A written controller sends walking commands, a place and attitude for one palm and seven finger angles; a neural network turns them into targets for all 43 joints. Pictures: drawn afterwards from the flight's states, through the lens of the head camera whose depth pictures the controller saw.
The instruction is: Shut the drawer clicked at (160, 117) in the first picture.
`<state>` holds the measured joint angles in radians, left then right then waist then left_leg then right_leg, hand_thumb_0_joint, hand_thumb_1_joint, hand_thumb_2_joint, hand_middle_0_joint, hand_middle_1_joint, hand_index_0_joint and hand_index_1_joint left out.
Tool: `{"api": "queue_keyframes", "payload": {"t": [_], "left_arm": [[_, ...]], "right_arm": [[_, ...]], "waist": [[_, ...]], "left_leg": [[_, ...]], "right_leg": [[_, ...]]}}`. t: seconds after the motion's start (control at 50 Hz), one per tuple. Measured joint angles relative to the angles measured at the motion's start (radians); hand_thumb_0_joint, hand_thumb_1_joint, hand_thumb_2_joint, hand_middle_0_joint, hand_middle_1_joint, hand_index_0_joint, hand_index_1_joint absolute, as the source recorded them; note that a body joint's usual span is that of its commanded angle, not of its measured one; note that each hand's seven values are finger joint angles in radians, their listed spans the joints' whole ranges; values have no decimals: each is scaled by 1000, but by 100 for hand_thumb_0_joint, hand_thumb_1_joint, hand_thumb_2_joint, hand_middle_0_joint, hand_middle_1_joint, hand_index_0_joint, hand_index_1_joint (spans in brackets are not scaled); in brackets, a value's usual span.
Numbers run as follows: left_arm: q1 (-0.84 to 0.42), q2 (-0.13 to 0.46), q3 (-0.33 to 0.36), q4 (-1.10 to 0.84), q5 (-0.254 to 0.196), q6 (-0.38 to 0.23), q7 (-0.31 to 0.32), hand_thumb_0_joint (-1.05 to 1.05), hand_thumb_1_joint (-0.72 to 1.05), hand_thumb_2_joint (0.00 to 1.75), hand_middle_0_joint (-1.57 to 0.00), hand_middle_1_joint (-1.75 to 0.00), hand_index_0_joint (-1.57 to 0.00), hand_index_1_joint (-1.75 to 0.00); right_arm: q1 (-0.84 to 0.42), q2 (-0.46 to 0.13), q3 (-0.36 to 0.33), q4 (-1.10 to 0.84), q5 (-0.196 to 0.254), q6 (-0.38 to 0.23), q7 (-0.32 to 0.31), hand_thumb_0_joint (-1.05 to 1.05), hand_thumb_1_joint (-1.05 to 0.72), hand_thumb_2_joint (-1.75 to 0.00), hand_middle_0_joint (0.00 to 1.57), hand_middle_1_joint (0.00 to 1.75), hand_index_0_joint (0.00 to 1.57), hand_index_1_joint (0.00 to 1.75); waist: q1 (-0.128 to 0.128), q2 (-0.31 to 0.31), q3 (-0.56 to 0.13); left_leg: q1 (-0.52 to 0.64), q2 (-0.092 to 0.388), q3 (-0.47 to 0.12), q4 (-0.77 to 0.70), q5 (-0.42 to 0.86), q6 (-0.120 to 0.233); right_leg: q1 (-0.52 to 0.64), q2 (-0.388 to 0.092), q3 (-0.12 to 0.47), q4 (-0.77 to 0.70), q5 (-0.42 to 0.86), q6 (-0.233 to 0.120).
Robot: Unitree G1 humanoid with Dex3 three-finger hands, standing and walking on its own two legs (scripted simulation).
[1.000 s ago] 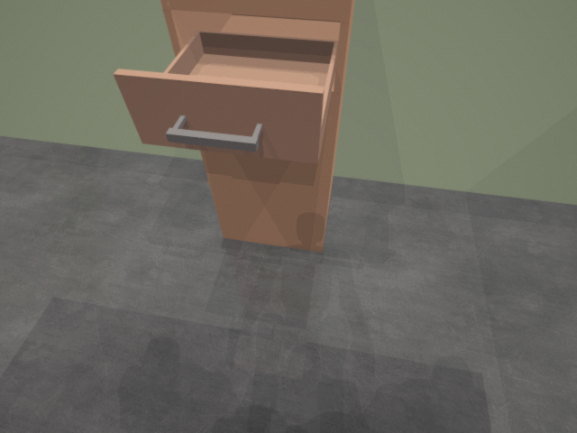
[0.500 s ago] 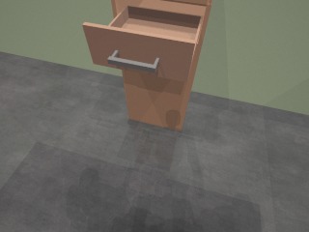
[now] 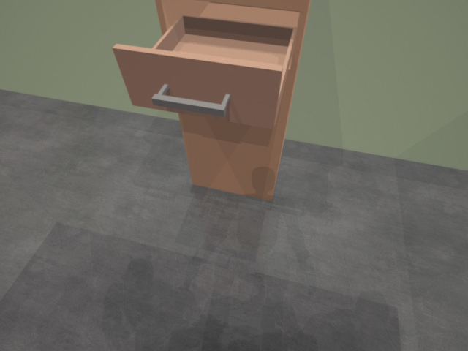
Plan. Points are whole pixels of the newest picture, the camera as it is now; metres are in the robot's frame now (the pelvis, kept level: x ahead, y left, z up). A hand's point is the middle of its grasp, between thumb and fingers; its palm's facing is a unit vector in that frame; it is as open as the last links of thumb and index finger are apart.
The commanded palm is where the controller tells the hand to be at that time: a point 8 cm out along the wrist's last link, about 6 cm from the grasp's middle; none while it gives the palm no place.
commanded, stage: look at it before walking up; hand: left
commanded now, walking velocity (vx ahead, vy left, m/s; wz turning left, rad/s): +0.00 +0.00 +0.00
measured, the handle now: (192, 99) +0.62 +0.14 +0.06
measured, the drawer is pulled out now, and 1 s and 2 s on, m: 0.29 0.29 0.29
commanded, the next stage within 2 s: turn to face it in 0.14 s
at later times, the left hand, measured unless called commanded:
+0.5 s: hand out of the picture +0.11 +0.21 -0.16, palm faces -0.06 -0.95 -0.31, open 7.4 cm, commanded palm none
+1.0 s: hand out of the picture +0.05 +0.19 -0.18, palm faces -0.04 -0.98 -0.21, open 7.4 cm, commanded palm none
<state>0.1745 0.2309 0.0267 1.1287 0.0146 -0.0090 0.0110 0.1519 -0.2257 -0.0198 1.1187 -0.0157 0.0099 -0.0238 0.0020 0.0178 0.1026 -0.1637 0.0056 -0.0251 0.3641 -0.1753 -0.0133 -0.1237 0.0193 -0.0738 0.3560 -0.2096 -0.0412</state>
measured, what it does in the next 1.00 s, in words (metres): stands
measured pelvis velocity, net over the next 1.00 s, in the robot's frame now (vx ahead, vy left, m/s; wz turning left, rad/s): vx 0.03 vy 0.00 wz -0.09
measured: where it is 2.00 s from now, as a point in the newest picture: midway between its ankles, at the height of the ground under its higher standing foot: outside the picture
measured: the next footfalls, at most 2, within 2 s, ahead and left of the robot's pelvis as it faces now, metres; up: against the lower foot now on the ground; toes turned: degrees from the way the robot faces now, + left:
right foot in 1.34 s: +0.17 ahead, -0.15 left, +0.00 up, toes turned -11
left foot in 1.50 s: +0.22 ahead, +0.11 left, +0.00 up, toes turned -2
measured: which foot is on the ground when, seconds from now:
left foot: down 0.00-1.00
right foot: down 0.00-1.00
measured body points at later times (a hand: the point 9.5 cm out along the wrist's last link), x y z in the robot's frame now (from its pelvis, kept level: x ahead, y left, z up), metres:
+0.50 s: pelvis +0.01 -0.01 +0.00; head +0.04 -0.02 +0.45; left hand +0.11 +0.26 -0.14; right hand +0.07 -0.28 -0.15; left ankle +0.01 +0.13 -0.75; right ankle -0.01 -0.09 -0.75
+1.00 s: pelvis +0.03 +0.00 -0.01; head +0.06 -0.01 +0.44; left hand +0.06 +0.24 -0.16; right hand -0.01 -0.23 -0.17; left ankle +0.01 +0.12 -0.72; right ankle -0.01 -0.09 -0.75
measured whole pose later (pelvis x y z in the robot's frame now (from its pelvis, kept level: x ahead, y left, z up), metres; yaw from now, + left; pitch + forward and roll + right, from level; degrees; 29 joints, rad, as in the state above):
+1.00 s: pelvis +0.03 +0.00 -0.01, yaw -5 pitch -1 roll +0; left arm 0.28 0.18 0.06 1.06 0.03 -0.01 0.00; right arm 0.29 -0.17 -0.05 1.11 -0.02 0.02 -0.01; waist 0.00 0.00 0.08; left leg -0.28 0.03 0.04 0.74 -0.47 0.00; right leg -0.16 0.05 0.01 0.48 -0.31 -0.06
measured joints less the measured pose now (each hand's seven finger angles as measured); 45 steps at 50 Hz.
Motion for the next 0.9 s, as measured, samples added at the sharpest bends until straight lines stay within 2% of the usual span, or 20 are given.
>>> {"api": "queue_keyframes", "payload": {"t": [0.26,0.38,0.7,0.8,0.9], "left_arm": [[-78,67,6,-25,-1,-10,-6,1,91,90,-20,-30,-20,-30],[-89,80,6,-39,-2,-3,-1,1,91,90,-20,-30,-20,-30],[-4,-35,11,-78,3,46,-7,1,91,90,-20,-30,-20,-30],[12,-45,20,-85,7,49,-14,1,91,90,-20,-30,-20,-30],[51,-47,27,-82,14,29,-24,1,91,90,-20,-30,-20,-30]], "right_arm": [[-29,-75,-3,1,-1,-6,4,0,-91,-90,21,30,20,30],[-48,-89,-2,-14,-3,-3,-1,0,-91,-90,20,30,20,30],[29,44,-6,-48,1,22,-17,0,-91,-90,20,30,20,30],[72,61,-13,-48,-6,20,-16,0,-91,-90,21,30,20,30],[137,56,-20,-29,-12,14,0,0,-91,-90,21,30,20,30]], "waist": [[-14,4,-9],[-12,5,-18],[-13,-12,0],[-14,-21,4],[-10,-9,-22]], "left_leg": [[31,13,9,-34,5,-10],[31,24,25,-28,-6,-16],[-30,55,89,126,-98,-11],[-46,49,102,148,-107,-2],[-42,41,92,172,-146,7]], "right_leg": [[24,13,9,-30,6,-9],[20,23,26,-28,6,-12],[-60,49,88,110,-50,-11],[-91,43,100,157,-67,-7],[-84,37,92,179,-96,-16]]}}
